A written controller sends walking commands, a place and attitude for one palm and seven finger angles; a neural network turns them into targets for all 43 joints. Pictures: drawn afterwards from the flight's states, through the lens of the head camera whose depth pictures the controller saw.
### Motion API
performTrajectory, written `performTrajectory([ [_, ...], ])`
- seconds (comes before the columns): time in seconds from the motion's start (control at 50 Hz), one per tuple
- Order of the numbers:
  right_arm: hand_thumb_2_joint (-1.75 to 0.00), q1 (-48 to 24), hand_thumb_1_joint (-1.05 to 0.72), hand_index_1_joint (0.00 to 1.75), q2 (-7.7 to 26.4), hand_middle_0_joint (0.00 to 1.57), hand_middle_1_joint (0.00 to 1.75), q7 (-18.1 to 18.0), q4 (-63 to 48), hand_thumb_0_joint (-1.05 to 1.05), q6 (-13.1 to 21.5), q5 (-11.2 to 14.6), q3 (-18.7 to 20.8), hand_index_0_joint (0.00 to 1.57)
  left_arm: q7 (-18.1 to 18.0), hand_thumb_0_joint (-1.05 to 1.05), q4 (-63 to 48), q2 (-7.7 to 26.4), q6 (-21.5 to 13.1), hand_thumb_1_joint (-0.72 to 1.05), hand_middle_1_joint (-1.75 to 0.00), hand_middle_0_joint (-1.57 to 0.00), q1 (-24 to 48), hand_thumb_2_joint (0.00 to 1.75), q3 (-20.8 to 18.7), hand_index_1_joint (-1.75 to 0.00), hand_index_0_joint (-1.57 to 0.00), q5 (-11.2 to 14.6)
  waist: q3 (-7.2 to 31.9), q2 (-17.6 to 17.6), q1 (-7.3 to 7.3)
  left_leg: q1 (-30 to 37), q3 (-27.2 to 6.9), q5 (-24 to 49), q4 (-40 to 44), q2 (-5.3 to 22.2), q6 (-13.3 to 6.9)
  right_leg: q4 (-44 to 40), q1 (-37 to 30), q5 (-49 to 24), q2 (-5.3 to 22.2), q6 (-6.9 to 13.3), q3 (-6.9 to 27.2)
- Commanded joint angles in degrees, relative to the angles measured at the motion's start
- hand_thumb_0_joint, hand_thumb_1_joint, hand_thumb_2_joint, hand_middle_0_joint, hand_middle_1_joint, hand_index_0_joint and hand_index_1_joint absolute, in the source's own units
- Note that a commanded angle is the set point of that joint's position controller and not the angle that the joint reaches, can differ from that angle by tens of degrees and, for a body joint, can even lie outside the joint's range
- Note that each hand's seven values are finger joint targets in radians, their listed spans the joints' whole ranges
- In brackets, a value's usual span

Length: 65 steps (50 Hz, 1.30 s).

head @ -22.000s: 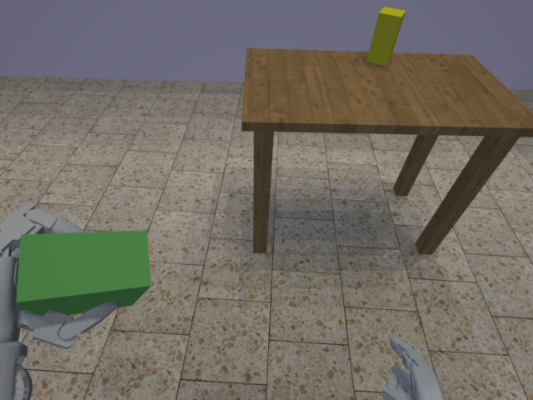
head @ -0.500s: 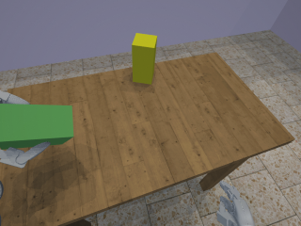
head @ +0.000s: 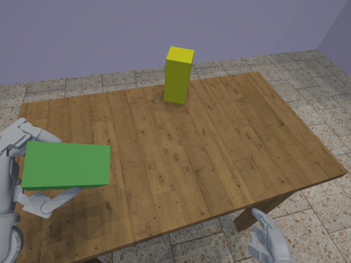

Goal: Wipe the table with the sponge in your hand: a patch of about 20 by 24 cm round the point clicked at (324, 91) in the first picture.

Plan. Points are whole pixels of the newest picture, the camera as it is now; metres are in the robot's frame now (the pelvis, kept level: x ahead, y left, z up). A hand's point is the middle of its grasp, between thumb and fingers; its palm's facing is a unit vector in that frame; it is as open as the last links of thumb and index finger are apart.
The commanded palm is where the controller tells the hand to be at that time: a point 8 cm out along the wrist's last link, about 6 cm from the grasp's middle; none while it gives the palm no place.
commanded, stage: look again from close up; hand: left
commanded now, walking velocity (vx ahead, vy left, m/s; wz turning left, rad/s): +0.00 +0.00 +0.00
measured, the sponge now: (79, 168) +0.23 +0.20 +0.14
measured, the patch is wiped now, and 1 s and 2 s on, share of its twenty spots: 0.00 0.00 0.00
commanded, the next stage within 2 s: shuffle to correct the standing spot in 0.30 s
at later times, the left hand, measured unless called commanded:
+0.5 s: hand (64, 173) +0.21 +0.21 +0.16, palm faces +0.37 -0.85 -0.38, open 10.4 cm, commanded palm +0.16 +0.25 +0.18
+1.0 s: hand (101, 172) +0.22 +0.16 +0.15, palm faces +0.31 -0.87 -0.39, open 10.4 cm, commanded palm +0.17 +0.20 +0.18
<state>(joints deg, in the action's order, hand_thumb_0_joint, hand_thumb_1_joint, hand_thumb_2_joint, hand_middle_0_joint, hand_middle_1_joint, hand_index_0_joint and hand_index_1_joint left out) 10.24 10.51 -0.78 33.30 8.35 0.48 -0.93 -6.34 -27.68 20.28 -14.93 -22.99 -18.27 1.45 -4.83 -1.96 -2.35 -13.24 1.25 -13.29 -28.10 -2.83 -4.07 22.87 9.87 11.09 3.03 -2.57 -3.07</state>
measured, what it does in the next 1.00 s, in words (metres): shifts its weight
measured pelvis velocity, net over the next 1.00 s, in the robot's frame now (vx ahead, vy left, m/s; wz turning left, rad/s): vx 0.00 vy -0.08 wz -0.03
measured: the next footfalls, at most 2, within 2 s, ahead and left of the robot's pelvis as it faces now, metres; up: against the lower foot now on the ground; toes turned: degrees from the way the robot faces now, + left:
none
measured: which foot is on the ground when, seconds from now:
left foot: down 0.00-1.00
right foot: down 0.00-1.00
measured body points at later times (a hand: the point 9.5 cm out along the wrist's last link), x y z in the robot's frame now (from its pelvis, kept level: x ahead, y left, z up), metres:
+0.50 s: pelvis +0.00 -0.03 +0.00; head +0.01 -0.02 +0.45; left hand +0.19 +0.26 +0.18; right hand +0.17 -0.26 -0.07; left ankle +0.02 +0.06 -0.74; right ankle +0.01 -0.16 -0.74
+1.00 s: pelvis +0.00 -0.08 +0.00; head +0.03 -0.07 +0.45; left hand +0.20 +0.20 +0.18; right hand +0.18 -0.31 -0.07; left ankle +0.02 +0.06 -0.74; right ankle +0.01 -0.16 -0.74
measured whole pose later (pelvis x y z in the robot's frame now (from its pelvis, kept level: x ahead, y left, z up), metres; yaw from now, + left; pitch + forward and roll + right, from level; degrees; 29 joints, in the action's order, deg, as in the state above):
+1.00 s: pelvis +0.00 -0.08 +0.00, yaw -1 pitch +0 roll -1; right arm 10.4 11.5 -2.0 31.7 5.9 0.9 0.0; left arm -5.2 -28.8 21.7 -9.0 -26.8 -20.3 4.9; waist -4.4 -0.4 -1.0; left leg -14.2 -0.1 -12.9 -27.3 3.6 2.0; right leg 23.1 11.9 11.2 -3.4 3.2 -4.1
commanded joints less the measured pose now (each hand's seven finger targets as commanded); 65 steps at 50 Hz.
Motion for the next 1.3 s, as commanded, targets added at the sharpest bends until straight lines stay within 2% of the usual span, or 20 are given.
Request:
performTrajectory([
  [0.0,-0.9,-2.9,-0.9,0.3,7.4,0.2,0.3,-1.3,-9.1,0.0,1.4,0.3,3.0,0.2,-0.9,0.0,-8.0,8.8,-2.6,0.1,-1.6,-1.2,3.2,1.3,-7.7,-1.6,-1.2,0.7,7.8,7.1,1.0,-3.6,-8.5,1.3,10.3,9.3,5.6,-2.1,-5.2,-2.5,1.7,3.7,1.1],
  [0.08,-0.9,-3.6,-0.9,0.3,8.1,0.2,0.3,-1.6,-9.8,0.0,1.8,0.6,3.1,0.2,-0.9,0.0,-12.0,10.7,-2.6,0.1,-1.6,-1.2,5.1,1.3,-8.6,-1.6,-1.2,0.8,9.0,6.9,1.22,-2.7,-8.0,0.0,10.0,8.6,5.0,-2.5,-5.3,-3.0,1.5,3.7,1.8],
  [0.1,-0.9,-3.3,-0.9,0.3,7.6,0.2,0.3,-1.7,-9.8,0.0,1.8,0.5,2.9,0.2,-0.8,0.0,-10.6,9.0,-2.6,0.1,-1.6,-1.2,4.0,1.3,-7.0,-1.6,-1.2,0.9,8.8,7.3,1.27,-2.9,-8.1,-0.8,9.8,8.5,4.3,-3.1,-5.2,-2.6,1.8,3.8,1.9],
  [0.22,-0.9,-2.9,-0.9,0.3,8.2,0.2,0.3,-1.8,-9.5,0.0,2.6,0.2,3.1,0.2,-1.1,0.0,-14.0,9.1,-2.4,0.1,-1.6,-1.2,3.6,1.3,-6.4,-1.6,-1.2,0.8,11.2,7.2,1.27,-0.9,-8.0,2.4,8.5,7.6,4.1,-3.0,-6.2,-5.2,1.8,4.0,2.8],
  [0.46,-0.9,-3.3,-0.9,0.3,8.1,0.2,0.3,-2.3,-9.0,0.0,2.1,0.3,3.2,0.2,-0.9,0.0,-10.0,9.4,-0.9,0.1,-1.6,-1.2,4.2,1.3,-7.4,-1.6,-1.2,1.3,8.6,3.2,1.43,-1.0,-7.5,1.7,9.3,8.3,3.4,-4.5,-3.3,-3.0,0.9,3.6,3.9],
  [0.48,-0.9,-4.3,-0.9,0.3,8.1,0.2,0.3,-2.2,-8.9,0.0,2.3,0.4,3.0,0.2,-1.0,0.0,-10.8,10.6,-0.8,0.1,-1.6,-1.2,4.3,1.3,-8.7,-1.6,-1.2,1.3,8.9,3.7,1.43,-0.7,-6.9,0.6,9.3,8.3,3.5,-4.5,-3.0,-2.4,0.3,3.5,4.0],
  [0.5,-0.9,-3.9,-0.9,0.3,7.7,0.2,0.3,-2.1,-9.0,0.0,2.1,0.3,2.7,0.2,-0.6,0.0,-10.0,8.1,-0.7,0.1,-1.6,-1.2,4.0,1.3,-6.4,-1.6,-1.2,1.6,8.8,4.0,1.66,-0.3,-7.0,1.2,9.4,8.4,3.4,-4.6,-2.7,-2.7,0.2,3.6,3.7],
  [0.58,-0.9,-4.9,-0.9,0.3,7.9,0.2,0.3,-1.7,-9.4,0.0,2.2,0.4,3.1,0.2,-0.9,0.0,-14.5,11.0,-0.5,0.1,-1.6,-1.2,5.3,1.3,-8.5,-1.6,-1.2,1.7,10.6,7.1,1.53,0.5,-6.3,3.5,9.1,9.1,3.9,-2.7,-4.0,-4.9,-0.3,3.4,3.7],
  [0.6,-0.9,-4.1,-0.9,0.3,7.6,0.2,0.3,-1.7,-9.5,0.0,2.0,0.2,2.9,0.2,-0.6,0.0,-13.0,9.3,-0.4,0.1,-1.6,-1.2,4.0,1.3,-7.4,-1.6,-1.2,2.0,10.3,7.0,1.52,-0.1,-6.7,3.5,9.4,9.3,3.6,-3.1,-4.2,-5.1,-0.2,3.4,3.3],
  [0.68,-0.9,-4.6,-0.9,0.3,7.6,0.2,0.3,-1.3,-9.9,0.0,1.6,0.4,3.4,0.2,-0.7,0.0,-15.1,11.5,0.1,0.1,-1.6,-1.2,1.6,1.3,-9.8,-1.6,-1.2,2.3,11.8,6.6,1.48,1.6,-5.9,8.3,7.3,10.0,3.9,-2.1,-4.5,-8.4,-0.1,3.4,3.5],
  [0.7,-0.9,-4.0,-0.9,0.3,7.4,0.2,0.3,-1.4,-10.0,0.0,1.4,0.2,3.2,0.2,-0.4,0.0,-13.8,9.6,0.3,0.1,-1.6,-1.2,1.1,1.3,-8.2,-1.6,-1.2,2.8,11.4,6.4,1.57,0.8,-6.1,8.3,7.5,10.1,3.7,-2.6,-4.5,-8.3,0.0,3.3,3.2],
  [0.76,-0.9,-3.7,-0.9,0.3,7.8,0.2,0.3,-1.5,-10.2,0.0,0.9,0.3,3.8,0.2,-0.2,0.0,-13.9,10.5,0.7,0.1,-1.6,-1.2,0.3,1.3,-9.2,-1.6,-1.2,3.1,11.6,6.7,1.51,1.4,-5.8,11.7,5.9,10.7,3.7,-2.2,-4.2,-10.7,0.6,3.4,3.9],
  [0.8,-0.9,-3.9,-0.9,0.3,7.6,0.2,0.3,-1.5,-10.1,0.0,0.6,0.4,3.4,0.2,0.2,0.0,-13.0,9.0,1.2,0.1,-1.6,-1.2,-0.6,1.3,-7.9,-1.6,-1.2,3.4,10.8,6.4,1.79,0.8,-5.4,8.7,6.0,10.7,3.5,-2.9,-3.1,-9.1,0.3,3.4,3.9],
  [0.98,-0.9,-5.0,-0.9,0.3,7.9,0.2,0.3,-2.1,-10.3,0.0,0.4,0.7,3.7,0.2,-0.1,0.0,-15.1,12.0,2.6,0.1,-1.6,-1.2,-0.3,1.3,-10.0,-1.6,-1.2,4.0,10.9,4.2,1.66,1.1,-3.8,5.5,3.0,10.1,3.3,-3.7,-0.6,-8.5,1.2,3.6,6.1],
  [1.0,-0.9,-4.3,-0.9,0.3,7.7,0.2,0.3,-2.1,-10.2,0.0,0.3,0.6,3.6,0.2,0.1,0.0,-15.0,10.3,2.6,0.1,-1.6,-1.2,0.2,1.3,-8.5,-1.6,-1.2,4.3,11.4,4.3,1.88,1.0,-3.7,4.6,2.7,9.7,3.3,-3.9,-0.7,-7.6,1.5,3.8,6.1],
  [1.08,-0.9,-5.1,-0.9,0.3,7.8,0.2,0.3,-2.2,-10.0,0.0,0.4,0.9,3.4,0.2,-0.8,0.0,-16.0,12.1,2.9,0.1,-1.6,-1.2,-0.6,1.3,-10.4,-1.6,-1.2,4.2,12.1,4.5,1.66,1.7,-3.4,3.5,1.2,8.6,3.3,-5.1,-0.1,-5.8,2.6,3.7,8.0],
  [1.1,-0.9,-4.8,-0.9,0.3,7.5,0.2,0.3,-2.3,-9.9,0.0,0.3,0.7,3.2,0.2,-0.9,0.0,-15.1,10.6,2.8,0.1,-1.6,-1.2,-1.6,1.3,-9.2,-1.6,-1.2,4.2,12.7,4.9,1.63,2.0,-3.2,3.3,0.5,8.0,2.9,-6.2,-0.3,-4.9,3.2,3.2,8.9],
  [1.16,-0.9,-4.3,-0.9,0.3,7.9,0.2,0.3,-2.4,-9.7,0.0,0.1,1.0,3.2,0.2,-1.5,0.0,-14.6,10.9,3.2,0.1,-1.6,-1.2,-2.2,1.3,-9.5,-1.6,-1.2,3.8,12.4,2.7,1.57,2.1,-3.3,3.7,-2.3,6.7,2.9,-8.2,0.3,-4.4,5.3,2.8,10.9],
  [1.24,-0.9,-4.7,-0.9,0.3,8.2,0.2,0.3,-2.7,-9.2,0.0,-0.2,0.9,2.8,0.2,-1.6,0.0,-13.0,10.7,3.6,0.1,-1.6,-1.2,-3.1,1.3,-9.3,-1.6,-1.2,3.7,11.5,0.2,1.76,2.3,-4.0,5.2,-1.7,6.6,2.7,-7.8,0.9,-6.5,5.2,2.8,9.7],
  [1.28,-0.9,-5.9,-0.9,0.3,8.3,0.2,0.3,-2.9,-8.7,0.0,-0.4,1.0,2.8,0.2,-1.8,0.0,-12.6,11.6,3.8,0.1,-1.6,-1.2,-3.6,1.3,-9.8,-1.6,-1.2,3.6,11.0,1.8,1.8,3.0,-4.1,7.5,0.1,7.3,2.5,-6.5,0.6,-9.4,4.5,3.0,8.6],
])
